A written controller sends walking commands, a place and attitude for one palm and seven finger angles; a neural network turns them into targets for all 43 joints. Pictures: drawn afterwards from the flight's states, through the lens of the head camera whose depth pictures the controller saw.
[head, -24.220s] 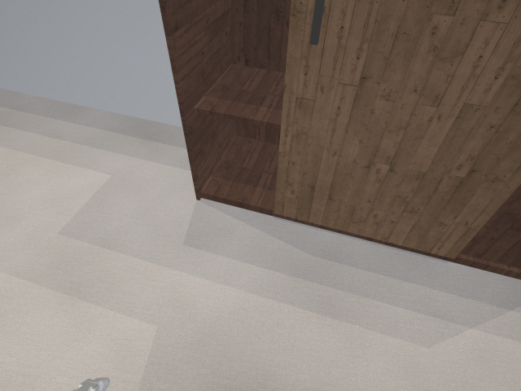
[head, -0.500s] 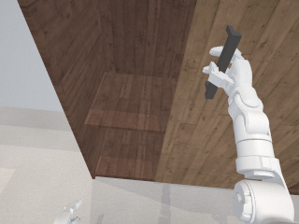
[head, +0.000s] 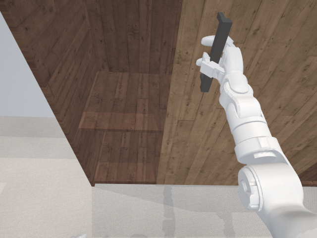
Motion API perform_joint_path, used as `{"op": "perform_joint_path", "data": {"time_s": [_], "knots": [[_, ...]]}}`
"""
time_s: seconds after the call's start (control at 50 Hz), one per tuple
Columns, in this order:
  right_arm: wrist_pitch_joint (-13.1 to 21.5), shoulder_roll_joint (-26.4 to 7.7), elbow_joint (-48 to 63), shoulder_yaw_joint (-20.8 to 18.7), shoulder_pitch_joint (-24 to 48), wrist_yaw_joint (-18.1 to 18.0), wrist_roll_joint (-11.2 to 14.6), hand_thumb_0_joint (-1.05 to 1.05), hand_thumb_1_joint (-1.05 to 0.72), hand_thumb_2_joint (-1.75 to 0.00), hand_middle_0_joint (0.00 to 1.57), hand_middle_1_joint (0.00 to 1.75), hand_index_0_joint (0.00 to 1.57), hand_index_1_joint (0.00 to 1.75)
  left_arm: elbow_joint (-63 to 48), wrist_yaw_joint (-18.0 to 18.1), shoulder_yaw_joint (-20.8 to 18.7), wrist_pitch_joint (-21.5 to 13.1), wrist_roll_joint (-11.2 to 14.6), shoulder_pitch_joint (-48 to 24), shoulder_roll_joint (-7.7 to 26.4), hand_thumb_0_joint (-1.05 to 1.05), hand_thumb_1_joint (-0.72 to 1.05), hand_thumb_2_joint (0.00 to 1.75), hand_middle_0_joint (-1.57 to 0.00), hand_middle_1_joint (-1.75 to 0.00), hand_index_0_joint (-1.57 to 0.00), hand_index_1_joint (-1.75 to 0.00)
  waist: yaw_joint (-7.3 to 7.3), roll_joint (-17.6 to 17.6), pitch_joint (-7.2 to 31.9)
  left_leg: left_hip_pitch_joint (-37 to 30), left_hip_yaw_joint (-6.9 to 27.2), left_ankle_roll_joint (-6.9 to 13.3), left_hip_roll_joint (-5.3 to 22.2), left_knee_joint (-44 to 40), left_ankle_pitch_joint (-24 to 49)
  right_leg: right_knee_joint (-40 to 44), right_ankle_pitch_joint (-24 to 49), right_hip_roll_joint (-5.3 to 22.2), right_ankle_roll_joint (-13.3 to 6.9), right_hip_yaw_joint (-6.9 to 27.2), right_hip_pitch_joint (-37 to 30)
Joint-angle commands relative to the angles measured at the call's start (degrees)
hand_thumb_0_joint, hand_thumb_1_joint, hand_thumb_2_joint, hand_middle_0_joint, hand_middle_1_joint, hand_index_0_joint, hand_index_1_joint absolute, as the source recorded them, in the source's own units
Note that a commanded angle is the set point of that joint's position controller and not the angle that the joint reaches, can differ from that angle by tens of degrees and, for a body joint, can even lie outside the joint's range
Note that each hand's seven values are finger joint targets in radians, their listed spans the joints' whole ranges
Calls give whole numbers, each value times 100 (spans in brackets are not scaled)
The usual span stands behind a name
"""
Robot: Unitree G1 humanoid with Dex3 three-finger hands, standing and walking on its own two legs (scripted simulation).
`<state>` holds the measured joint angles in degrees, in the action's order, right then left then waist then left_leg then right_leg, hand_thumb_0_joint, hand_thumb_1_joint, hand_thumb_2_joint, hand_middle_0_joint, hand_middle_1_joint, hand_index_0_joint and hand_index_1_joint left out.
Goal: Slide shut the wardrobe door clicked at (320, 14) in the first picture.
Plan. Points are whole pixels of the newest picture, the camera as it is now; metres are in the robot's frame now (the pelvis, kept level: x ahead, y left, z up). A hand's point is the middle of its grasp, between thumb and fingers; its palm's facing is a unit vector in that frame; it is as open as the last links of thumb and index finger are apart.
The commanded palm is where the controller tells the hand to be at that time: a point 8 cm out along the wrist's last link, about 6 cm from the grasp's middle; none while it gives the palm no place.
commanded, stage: tug the door sideways, standing still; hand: right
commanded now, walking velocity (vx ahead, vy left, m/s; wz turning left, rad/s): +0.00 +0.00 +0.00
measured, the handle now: (211, 55) +0.52 -0.08 +0.22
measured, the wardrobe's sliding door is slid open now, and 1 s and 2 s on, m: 0.39 0.30 0.00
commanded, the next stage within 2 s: step sideways, sliding the door along in 0.12 s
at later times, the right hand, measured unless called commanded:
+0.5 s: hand (187, 66) +0.47 -0.02 +0.21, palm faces -0.10 +0.98 -0.16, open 6.0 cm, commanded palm +0.46 -0.06 +0.22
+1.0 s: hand (166, 65) +0.47 +0.03 +0.21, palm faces +0.07 +0.99 -0.11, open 6.0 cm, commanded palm +0.45 +0.05 +0.20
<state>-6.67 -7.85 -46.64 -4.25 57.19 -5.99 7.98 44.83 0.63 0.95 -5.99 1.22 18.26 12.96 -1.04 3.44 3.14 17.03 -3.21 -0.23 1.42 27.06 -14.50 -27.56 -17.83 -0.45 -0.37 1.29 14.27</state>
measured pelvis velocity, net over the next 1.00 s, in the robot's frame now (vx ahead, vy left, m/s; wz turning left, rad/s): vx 0.00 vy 0.15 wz -0.04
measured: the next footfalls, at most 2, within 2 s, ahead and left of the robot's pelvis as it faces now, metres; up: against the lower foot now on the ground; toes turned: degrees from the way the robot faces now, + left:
right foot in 0.86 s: +0.05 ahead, -0.04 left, +0.00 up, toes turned -9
left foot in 1.18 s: +0.16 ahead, +0.43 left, +0.00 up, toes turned +0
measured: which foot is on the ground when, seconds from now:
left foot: down 0.00-0.86, up 0.88-1.00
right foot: down 0.00-0.58, up 0.60-0.84, down 0.86-1.00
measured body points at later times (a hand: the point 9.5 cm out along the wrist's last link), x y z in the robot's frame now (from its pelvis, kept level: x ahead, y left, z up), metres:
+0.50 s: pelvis -0.02 +0.02 -0.01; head +0.04 +0.05 +0.43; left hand +0.07 +0.26 -0.15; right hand +0.47 -0.07 +0.22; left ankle -0.01 +0.11 -0.73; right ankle -0.04 -0.11 -0.74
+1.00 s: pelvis +0.00 +0.15 -0.01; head +0.11 +0.15 +0.42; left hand +0.21 +0.36 -0.14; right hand +0.46 -0.02 +0.21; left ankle +0.03 +0.27 -0.65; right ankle +0.01 -0.03 -0.74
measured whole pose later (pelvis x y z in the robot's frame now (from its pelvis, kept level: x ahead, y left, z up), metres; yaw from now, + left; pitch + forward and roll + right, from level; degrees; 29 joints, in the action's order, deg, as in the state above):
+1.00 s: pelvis +0.00 +0.15 -0.01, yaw -2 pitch -4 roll -1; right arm 5.4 -11.6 -26.5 -0.6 55.9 -6.3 5.1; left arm 36.3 0.0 -2.5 0.9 2.9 1.9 12.7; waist 3.6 1.0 -18.9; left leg 32.4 3.2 1.6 -1.1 71.7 -26.8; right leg -34.3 -16.6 7.2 3.9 -3.4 13.3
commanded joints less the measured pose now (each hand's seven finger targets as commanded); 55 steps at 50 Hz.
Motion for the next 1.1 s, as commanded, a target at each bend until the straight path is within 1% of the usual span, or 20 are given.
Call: {"op": "perform_joint_path", "data": {"time_s": [0.0, 0.2, 0.22, 0.28, 0.4, 0.46, 0.5, 0.54, 0.56, 0.58, 0.66, 0.76, 0.8, 0.82, 0.84, 0.86, 0.88, 0.94, 1.02, 1.08], "knots": [[722, 1030, 1539, 932, 3815, 383, 20, 0, -90, -90, 45, 140, 45, 140, -542, -15, -223, -418, -22, -36, 641, 0, 90, 90, -20, -30, -20, -30, -630, -282, 2200, -104, -56, 182, -281, 54, 2333, -94, 3153, 110, 21, 154, -1504], [935, 1095, 1656, 960, 4405, 164, -11, 0, -90, -90, 45, 140, 45, 140, -387, -107, -264, -681, -47, 96, 652, 0, 90, 90, -20, -30, -20, -30, -643, -103, 2403, 45, -42, 175, -284, 121, 2292, -144, 3247, 99, 83, 172, -1588], [1491, -2218, 2150, -668, 4452, 81, -546, 0, -90, -90, 45, 140, 45, 140, -610, 85, -382, -533, -40, -29, 965, 0, 90, 90, -20, -30, -20, -30, -135, -367, 1897, -424, 224, 41, 102, -53, 1583, -166, 2680, 388, -216, 110, -796], [1781, -942, 1742, 168, 3925, 261, -543, 0, -90, -90, 45, 140, 45, 140, -746, 207, -336, -351, -26, -320, 717, 0, 90, 90, -20, -30, -20, -30, -289, -520, 1640, -542, 106, 70, 58, 193, 1463, 34, 2304, 552, -262, 183, -763], [1945, -893, 2214, 283, 4067, 387, -417, 0, -90, -90, 45, 140, 45, 140, -1009, 266, -437, -85, -39, -348, 664, 0, 90, 90, -20, -30, -20, -30, -439, 499, 1732, 1271, 225, 127, -201, 1638, -772, -110, 3980, 1715, -807, 1414, -2718], [1929, -1149, 2118, 145, 3961, 327, -387, 0, -90, -90, 45, 140, 45, 140, -1063, 266, -430, 76, 9, -488, 681, 0, 90, 90, -20, -30, -20, -30, -328, 423, 1417, 1234, 330, 247, -132, 1530, -1121, -247, 3782, 1888, -964, 1534, -2506], [1941, -1220, 2301, 24, 3776, 303, -415, 0, -90, -90, 45, 140, 45, 140, -1126, 263, -393, 175, 18, -591, 674, 0, 90, 90, -20, -30, -20, -30, -272, 346, 1417, 345, 341, 329, -148, 730, -529, -768, 3846, 1726, -814, 964, -2130], [1917, -1415, 2601, -123, 3726, 278, -490, 0, -90, -90, 45, 140, 45, 140, -1215, 261, -432, 274, 102, -647, 690, 0, 90, 90, -20, -30, -20, -30, -130, -614, 1911, -2018, 608, 570, 170, -341, 1621, -2106, 3218, 901, -339, -272, -538], [1836, -1638, 2411, -248, 3663, 272, -519, 0, -90, -90, 45, 140, 45, 140, -1185, 273, -492, 303, 115, -766, 609, 0, 90, 90, -20, -30, -20, -30, -36, -1984, 1806, -2788, 1825, 1050, 1071, -515, 2382, -3239, 787, 249, -55, -568, 883], [1786, -1610, 2329, -337, 3545, 308, -523, 0, -90, -90, 45, 140, 45, 140, -1183, 290, -520, 243, 143, -1000, 617, 0, 90, 90, -20, -30, -20, -30, 60, -2286, 1401, -2552, 2476, 1393, 1519, -658, 2887, -4188, -1283, -81, 16, -203, 1511], [2013, -432, 3136, 536, 3758, 353, -576, 0, -90, -90, 45, 140, 45, 140, -1129, 283, -284, 173, -15, -1273, 245, 0, 90, 90, -20, -30, -20, -30, -77, -786, 1130, -2336, 1127, 1196, 1066, -206, 3949, -3227, -676, 267, 118, -288, 1138], [2083, -336, 3345, 762, 3345, 233, -570, 0, -90, -90, 45, 140, 45, 140, -1313, 283, -396, 353, -3, -1303, 376, 0, 90, 90, -20, -30, -20, -30, 60, -1063, 1513, -2493, 761, 655, 754, 58, 4495, -1097, 335, 210, 61, -836, 234], [2102, -86, 3603, 1083, 3439, 280, -571, 0, -90, -90, 45, 140, 45, 140, -1374, 263, -442, 387, 90, -1117, 429, 0, 90, 90, -20, -30, -20, -30, -121, -941, 1842, -1770, 629, 4, 614, 855, 4845, 27, 1253, 531, -197, -648, -1134], [2122, 82, 3779, 1301, 3584, 300, -512, 0, -90, -90, 45, 140, 45, 140, -1363, 216, -493, 396, 141, -1009, 491, 0, 90, 90, -20, -30, -20, -30, -348, -554, 2097, -526, 412, -437, 419, 2000, 4236, 498, 2634, 1160, -574, -57, -2614], [2133, 305, 3957, 1478, 3609, 356, -385, 0, -90, -90, 45, 140, 45, 140, -1437, 117, -601, 413, 143, -1082, 724, 0, 90, 90, -20, -30, -20, -30, -407, 927, 2276, 1741, 558, -649, -166, 3928, 595, 93, 5368, 2677, -1496, 1936, -4208], [2119, 441, 3774, 1462, 3426, 369, -295, 0, -90, -90, 45, 140, 45, 140, -1461, -18, -558, 467, 112, -1390, 676, 0, 90, 90, -20, -30, -20, -30, -249, 1027, 2274, 2140, 1407, -101, -152, 5457, -1556, -170, 5721, 3477, -1753, 2549, -4217], [2090, 339, 3920, 1360, 3599, 357, -308, 0, -90, -90, 45, 140, 45, 140, -1472, -141, -529, 448, 141, -1569, 653, 0, 90, 90, -20, -30, -20, -30, -229, 405, 1937, 2570, 1764, 232, 39, 5751, -1479, -235, 5083, 3554, -1647, 2304, -3941], [1952, 203, 4316, 1366, 3604, 403, -437, 0, -90, -90, 45, 140, 45, 140, -1413, -103, -571, 536, 170, -1466, 673, 0, 90, 90, -20, -30, -20, -30, -200, -106, 1491, 2699, 1335, 185, 418, 4556, -1464, -338, 3729, 2958, -1193, 1117, -3193], [1859, 641, 4361, 1852, 3357, 523, -482, 0, -90, -90, 45, 140, 45, 140, -1654, -125, -624, 505, 259, -1533, 717, 0, 90, 90, -20, -30, -20, -30, -212, 923, 1436, 866, 95, 21, 252, 3087, -594, -206, 3567, 2184, -738, -415, -1849], [1868, 353, 4475, 1672, 3066, 478, -443, 0, -90, -90, 45, 140, 45, 140, -1735, -79, -568, 428, 276, -1683, 636, 0, 90, 90, -20, -30, -20, -30, -229, 1662, 1448, 292, -279, -72, 42, 2131, -551, -679, 4302, 2075, -465, -655, -1983]]}}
